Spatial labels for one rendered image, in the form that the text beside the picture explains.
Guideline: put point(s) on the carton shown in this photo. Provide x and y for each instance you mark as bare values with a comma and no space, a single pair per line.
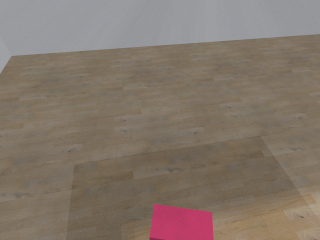
176,223

